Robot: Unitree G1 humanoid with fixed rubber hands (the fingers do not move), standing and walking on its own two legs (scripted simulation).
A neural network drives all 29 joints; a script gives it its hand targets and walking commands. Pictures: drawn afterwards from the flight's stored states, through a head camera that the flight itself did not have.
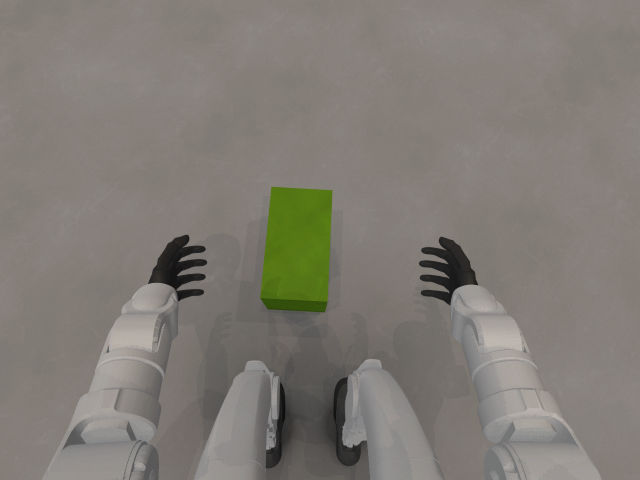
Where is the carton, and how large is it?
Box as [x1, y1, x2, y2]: [260, 187, 331, 311]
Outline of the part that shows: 271,187 260,298 267,308 324,311 327,301 331,190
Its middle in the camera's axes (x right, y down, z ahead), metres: -0.06 +0.03 +1.05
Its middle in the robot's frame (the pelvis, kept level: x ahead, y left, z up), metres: +0.55 +0.05 -0.59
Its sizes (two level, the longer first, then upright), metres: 0.297 0.162 0.173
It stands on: the floor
